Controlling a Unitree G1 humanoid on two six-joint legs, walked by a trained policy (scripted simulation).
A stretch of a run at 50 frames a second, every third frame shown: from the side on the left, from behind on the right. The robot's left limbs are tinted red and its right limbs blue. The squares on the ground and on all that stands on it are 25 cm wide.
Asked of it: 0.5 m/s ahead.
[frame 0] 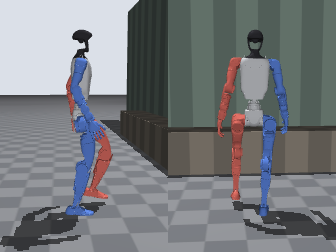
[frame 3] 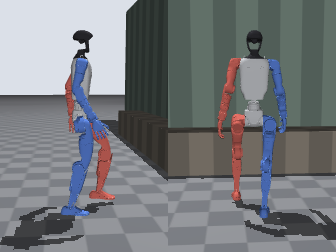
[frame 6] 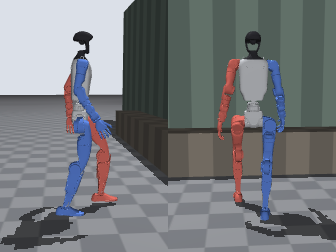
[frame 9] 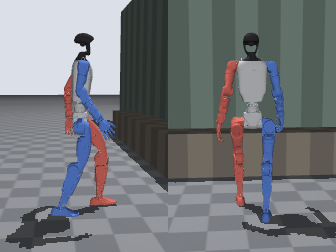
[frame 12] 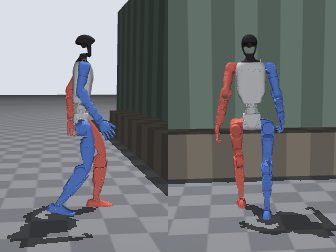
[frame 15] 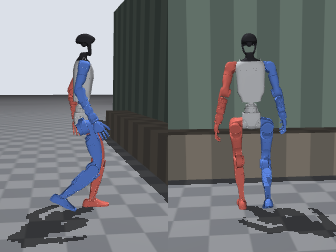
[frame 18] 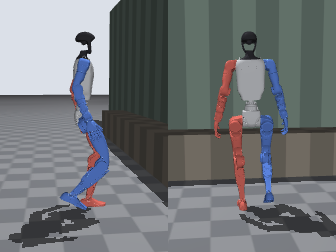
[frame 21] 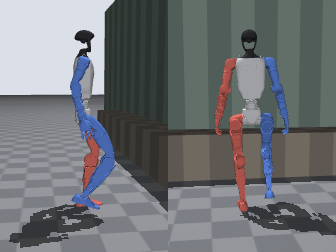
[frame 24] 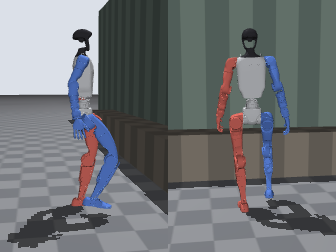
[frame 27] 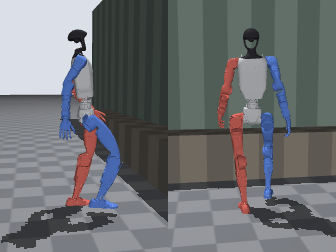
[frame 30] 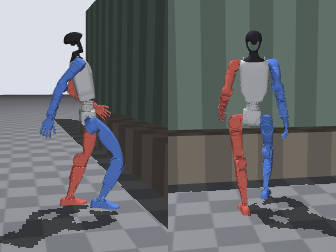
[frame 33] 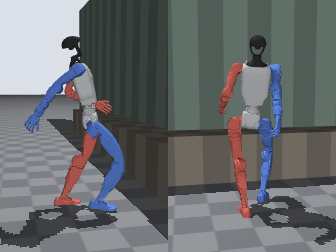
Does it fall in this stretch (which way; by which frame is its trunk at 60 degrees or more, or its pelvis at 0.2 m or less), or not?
no
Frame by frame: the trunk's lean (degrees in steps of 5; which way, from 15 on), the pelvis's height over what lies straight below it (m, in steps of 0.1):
0: 0, 0.8
3: 0, 0.8
6: 5, 0.8
9: 5, 0.8
12: 5, 0.8
15: 5, 0.8
18: 5, 0.8
21: 0, 0.8
24: 5, 0.8
27: 10, 0.8
30: 15 backward, 0.8
33: 20 backward, 0.7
